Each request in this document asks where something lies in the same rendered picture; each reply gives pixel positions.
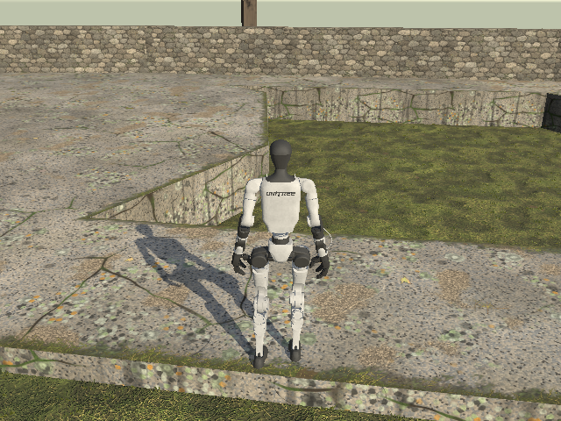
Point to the robot torso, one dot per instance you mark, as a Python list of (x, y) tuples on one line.
[(280, 204)]

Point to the right robot upper arm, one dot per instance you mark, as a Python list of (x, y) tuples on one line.
[(309, 187)]

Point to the right robot hand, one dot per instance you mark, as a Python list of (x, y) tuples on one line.
[(324, 265)]

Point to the right robot forearm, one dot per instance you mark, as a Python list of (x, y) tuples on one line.
[(319, 239)]

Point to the left robot upper arm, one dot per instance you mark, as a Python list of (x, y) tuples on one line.
[(252, 187)]

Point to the right robot thigh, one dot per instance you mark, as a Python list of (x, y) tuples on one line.
[(300, 266)]

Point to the left robot forearm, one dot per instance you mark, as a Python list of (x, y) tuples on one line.
[(241, 238)]

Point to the left robot hand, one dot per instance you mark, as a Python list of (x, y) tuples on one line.
[(236, 262)]

